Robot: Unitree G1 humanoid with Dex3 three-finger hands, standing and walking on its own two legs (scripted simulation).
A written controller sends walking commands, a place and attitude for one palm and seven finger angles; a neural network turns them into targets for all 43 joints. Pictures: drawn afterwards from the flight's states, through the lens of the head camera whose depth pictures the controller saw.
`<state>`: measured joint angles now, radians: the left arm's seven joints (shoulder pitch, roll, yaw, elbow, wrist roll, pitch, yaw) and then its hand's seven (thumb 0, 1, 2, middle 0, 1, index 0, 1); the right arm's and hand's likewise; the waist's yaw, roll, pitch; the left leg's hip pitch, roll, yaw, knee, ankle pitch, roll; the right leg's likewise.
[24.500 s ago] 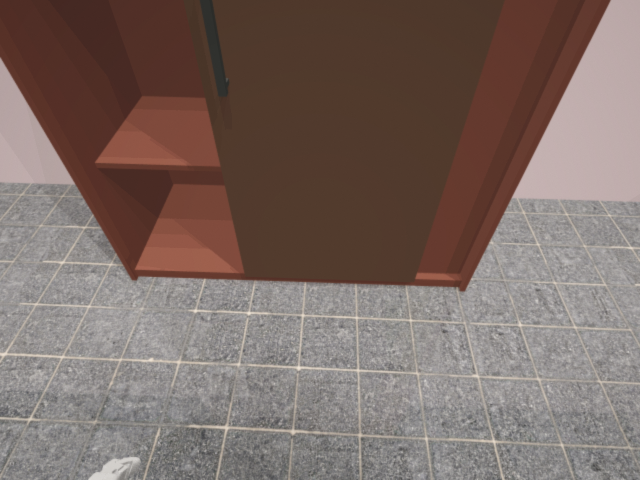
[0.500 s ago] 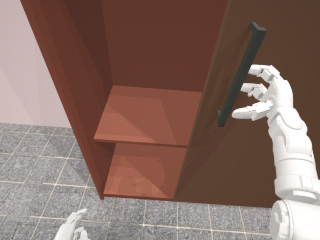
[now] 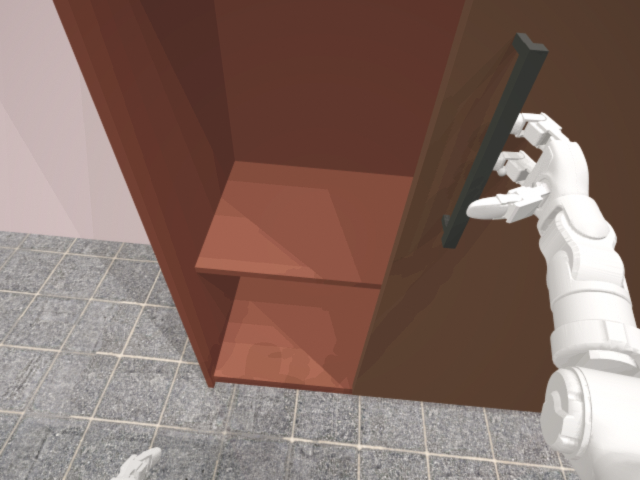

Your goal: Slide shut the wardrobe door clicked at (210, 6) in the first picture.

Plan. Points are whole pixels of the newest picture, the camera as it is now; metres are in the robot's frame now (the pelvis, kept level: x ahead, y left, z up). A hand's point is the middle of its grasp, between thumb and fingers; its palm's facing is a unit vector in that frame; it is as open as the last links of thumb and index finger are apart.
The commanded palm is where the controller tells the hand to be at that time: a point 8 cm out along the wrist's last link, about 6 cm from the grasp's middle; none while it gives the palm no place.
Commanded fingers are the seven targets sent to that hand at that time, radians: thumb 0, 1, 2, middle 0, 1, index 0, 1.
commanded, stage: slide the fingers in behind the handle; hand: right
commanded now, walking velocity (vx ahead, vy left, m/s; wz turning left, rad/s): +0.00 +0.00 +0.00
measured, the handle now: (479, 157) +0.49 -0.14 +0.19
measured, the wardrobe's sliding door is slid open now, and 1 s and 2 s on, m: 0.43 0.43 0.43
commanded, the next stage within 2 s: grip the handle and tug to test in 1.68 s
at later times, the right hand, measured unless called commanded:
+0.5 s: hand (491, 178) +0.44 -0.15 +0.19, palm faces +0.00 +1.00 -0.01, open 14.0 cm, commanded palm +0.41 -0.20 +0.20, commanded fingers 0.00 0.50 -0.30 0.30 1.20 0.30 1.20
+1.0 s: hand (476, 178) +0.43 -0.13 +0.20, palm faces -0.01 +1.00 +0.00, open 14.0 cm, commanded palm +0.40 -0.18 +0.20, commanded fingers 0.00 0.50 -0.30 0.30 1.20 0.30 1.20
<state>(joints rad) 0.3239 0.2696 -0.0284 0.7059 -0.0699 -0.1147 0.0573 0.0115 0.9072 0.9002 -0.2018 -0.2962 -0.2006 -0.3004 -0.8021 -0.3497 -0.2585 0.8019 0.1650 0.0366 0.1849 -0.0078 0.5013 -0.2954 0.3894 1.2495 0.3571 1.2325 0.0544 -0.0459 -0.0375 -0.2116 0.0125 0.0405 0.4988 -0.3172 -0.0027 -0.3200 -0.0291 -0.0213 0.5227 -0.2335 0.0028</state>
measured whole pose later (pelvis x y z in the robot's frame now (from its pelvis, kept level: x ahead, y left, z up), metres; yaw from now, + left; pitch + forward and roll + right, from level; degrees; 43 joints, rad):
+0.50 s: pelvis +0.00 +0.00 +0.00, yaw +0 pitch +1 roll +0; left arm 0.29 0.26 -0.03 0.69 -0.07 -0.14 0.05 0.01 0.91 0.90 -0.20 -0.30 -0.20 -0.30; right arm -0.74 -0.29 -0.22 0.69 0.16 0.05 0.11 -0.01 0.50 -0.30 0.31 1.21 0.30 1.21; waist 0.04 -0.05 -0.03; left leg -0.20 0.02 0.03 0.49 -0.32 -0.01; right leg -0.31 -0.03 -0.03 0.52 -0.23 0.00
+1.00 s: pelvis +0.01 +0.00 +0.00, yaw +0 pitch +1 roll +0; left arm 0.26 0.25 -0.03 0.68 -0.07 -0.09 0.04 0.01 0.91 0.90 -0.20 -0.30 -0.20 -0.30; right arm -0.68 -0.24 -0.19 0.56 0.18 0.12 0.08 -0.01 0.50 -0.30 0.30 1.21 0.30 1.20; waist 0.03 -0.05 -0.05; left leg -0.17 0.01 0.04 0.49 -0.33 0.00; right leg -0.28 -0.03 -0.02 0.51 -0.24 0.01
